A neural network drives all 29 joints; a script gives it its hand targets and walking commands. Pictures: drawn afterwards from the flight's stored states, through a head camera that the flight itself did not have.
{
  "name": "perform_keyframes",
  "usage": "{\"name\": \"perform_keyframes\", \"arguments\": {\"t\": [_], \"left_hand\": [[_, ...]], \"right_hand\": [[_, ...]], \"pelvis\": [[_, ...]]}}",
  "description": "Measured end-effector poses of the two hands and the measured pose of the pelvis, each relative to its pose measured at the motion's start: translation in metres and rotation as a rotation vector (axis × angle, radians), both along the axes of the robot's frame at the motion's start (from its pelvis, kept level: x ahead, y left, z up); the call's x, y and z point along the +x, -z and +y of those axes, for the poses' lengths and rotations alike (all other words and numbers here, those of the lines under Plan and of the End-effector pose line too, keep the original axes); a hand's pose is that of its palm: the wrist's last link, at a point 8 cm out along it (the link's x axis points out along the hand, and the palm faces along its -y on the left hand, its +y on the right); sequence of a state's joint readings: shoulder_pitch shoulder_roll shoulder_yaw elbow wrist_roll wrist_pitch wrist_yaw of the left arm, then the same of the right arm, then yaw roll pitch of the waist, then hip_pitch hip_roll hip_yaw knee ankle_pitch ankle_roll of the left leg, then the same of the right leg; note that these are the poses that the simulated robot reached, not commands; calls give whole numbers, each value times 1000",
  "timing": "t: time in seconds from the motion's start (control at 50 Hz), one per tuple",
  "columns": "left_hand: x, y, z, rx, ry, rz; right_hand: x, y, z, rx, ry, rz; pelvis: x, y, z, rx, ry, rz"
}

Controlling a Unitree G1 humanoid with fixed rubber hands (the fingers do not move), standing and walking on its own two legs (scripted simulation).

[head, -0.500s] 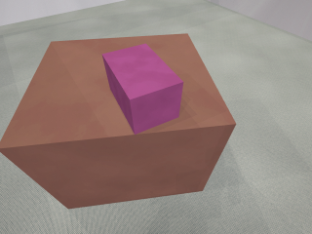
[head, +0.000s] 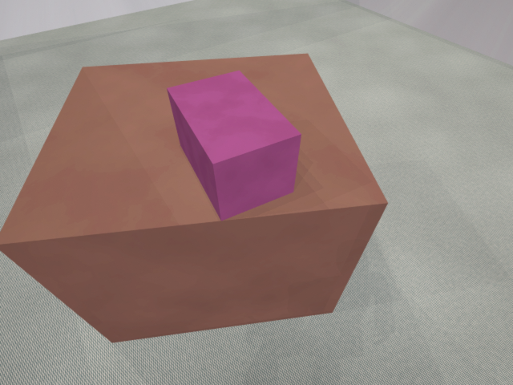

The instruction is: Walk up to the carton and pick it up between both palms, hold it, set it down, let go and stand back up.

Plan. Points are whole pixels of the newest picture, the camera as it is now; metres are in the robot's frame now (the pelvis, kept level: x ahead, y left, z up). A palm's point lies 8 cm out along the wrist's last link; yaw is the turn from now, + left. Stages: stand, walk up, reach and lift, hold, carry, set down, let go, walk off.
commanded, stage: walk up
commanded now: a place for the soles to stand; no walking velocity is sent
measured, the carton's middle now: (230, 140) +0.62 +0.08 +0.01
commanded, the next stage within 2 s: none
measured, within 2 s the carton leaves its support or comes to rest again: neither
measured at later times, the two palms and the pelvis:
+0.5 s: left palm out of the picture +0.09 +0.33 -0.13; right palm out of the picture +0.10 -0.20 -0.10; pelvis +0.08 +0.06 +0.00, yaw +7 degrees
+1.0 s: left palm (103, 349) +0.20 +0.29 -0.13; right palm (373, 308) +0.28 -0.21 -0.12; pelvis +0.15 +0.03 -0.02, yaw +13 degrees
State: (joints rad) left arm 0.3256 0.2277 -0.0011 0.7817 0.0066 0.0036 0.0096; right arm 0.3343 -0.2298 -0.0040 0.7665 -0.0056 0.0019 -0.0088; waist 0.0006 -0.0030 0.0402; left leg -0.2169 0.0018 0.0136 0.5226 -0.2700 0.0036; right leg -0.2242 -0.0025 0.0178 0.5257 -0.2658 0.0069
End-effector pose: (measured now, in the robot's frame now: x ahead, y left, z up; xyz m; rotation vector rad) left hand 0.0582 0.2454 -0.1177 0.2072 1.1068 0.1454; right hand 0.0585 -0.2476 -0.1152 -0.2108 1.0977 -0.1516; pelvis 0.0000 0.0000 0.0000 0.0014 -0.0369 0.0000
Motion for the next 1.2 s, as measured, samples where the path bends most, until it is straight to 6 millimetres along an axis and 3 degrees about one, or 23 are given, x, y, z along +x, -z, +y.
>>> {"name": "perform_keyframes", "arguments": {"t": [0.08,0.16,0.26,0.34,0.46,0.58,0.7,0.82,0.94,1.08,1.2], "left_hand": [[-4,-1,3,10,3,-7],[-19,0,19,27,-50,-3],[-48,6,51,31,-131,100],[-48,26,78,31,-132,181],[10,17,86,7,-81,125],[80,5,71,-13,-56,23],[141,11,44,8,-34,-54],[167,3,30,4,-107,-122],[159,6,42,7,-160,-126],[127,9,56,4,-213,-46],[107,4,58,22,-238,-1]], "right_hand": [[-5,2,-1,-2,-17,19],[-6,2,3,-19,-73,84],[18,-6,20,-37,-116,77],[34,0,34,-81,-107,22],[35,-12,49,-89,-73,91],[55,-15,47,-71,-67,136],[104,12,28,-35,-89,121],[163,21,24,-42,-152,85],[207,10,37,-42,-223,-12],[237,-9,47,-31,-255,-73],[260,-12,53,-17,-301,-97]], "pelvis": [[4,1,1,-7,-24,-1],[12,2,10,-11,-70,-2],[29,3,35,-15,-101,-4],[44,18,54,7,-105,-16],[73,4,58,2,-115,-23],[105,-2,52,3,-130,-22],[138,17,35,13,-139,-17],[150,19,29,-6,-191,-19],[151,19,31,-7,-224,-9],[159,10,32,-3,-227,-1],[165,6,31,-6,-238,7]]}}
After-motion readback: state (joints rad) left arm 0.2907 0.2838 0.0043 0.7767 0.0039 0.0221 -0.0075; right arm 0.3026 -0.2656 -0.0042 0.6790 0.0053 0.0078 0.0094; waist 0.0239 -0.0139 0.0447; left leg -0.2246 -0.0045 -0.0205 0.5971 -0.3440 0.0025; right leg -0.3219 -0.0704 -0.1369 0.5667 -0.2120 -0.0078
